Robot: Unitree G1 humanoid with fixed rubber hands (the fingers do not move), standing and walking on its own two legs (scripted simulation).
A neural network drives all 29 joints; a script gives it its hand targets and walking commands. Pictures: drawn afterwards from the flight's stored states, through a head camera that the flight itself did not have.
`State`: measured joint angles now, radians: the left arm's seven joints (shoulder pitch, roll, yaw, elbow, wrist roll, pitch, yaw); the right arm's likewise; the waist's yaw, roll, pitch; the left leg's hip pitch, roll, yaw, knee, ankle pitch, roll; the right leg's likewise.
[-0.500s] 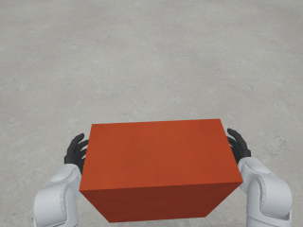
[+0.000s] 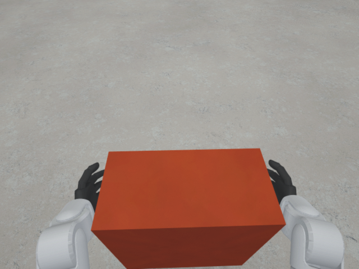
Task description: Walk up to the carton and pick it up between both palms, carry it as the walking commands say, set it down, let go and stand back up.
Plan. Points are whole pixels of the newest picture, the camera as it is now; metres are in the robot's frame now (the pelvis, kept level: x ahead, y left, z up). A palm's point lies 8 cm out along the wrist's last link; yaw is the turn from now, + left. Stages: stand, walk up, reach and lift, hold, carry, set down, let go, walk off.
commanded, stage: carry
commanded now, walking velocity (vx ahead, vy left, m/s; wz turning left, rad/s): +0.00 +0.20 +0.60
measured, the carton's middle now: (184, 216) +0.24 -0.01 +0.00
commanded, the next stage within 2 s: none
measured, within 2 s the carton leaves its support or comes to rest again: neither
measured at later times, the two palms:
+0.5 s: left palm out of the picture +0.16 +0.44 +0.07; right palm (145, 204) +0.24 +0.07 +0.06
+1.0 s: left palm out of the picture -0.04 +0.68 +0.04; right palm out of the picture +0.17 +0.37 +0.05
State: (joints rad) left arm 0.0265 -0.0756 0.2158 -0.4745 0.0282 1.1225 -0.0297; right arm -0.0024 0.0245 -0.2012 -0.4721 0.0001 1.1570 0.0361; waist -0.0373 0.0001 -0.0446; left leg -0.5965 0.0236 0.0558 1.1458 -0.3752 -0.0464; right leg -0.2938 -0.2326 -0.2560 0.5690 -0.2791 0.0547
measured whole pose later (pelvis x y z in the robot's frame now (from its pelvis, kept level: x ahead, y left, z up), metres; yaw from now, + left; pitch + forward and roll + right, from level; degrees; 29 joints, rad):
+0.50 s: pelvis -0.03 +0.20 -0.01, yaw +15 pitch +5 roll -1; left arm 0.00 -0.05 0.21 -0.43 -0.01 1.09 -0.03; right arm 0.04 0.09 -0.23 -0.53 -0.04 1.13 0.04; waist -0.02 0.05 -0.05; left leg -0.39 -0.18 0.04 0.43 -0.12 0.11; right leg -0.42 -0.06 -0.17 0.70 -0.46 0.03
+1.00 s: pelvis -0.13 +0.37 -0.02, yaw +33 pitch +4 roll +0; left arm -0.01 -0.03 0.25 -0.42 -0.02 1.10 -0.03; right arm 0.01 0.13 -0.22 -0.46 -0.05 1.10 0.03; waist 0.03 -0.02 -0.01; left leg -0.49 -0.06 0.05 0.63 -0.22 0.09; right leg -0.59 -0.13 -0.13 1.13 -0.52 0.10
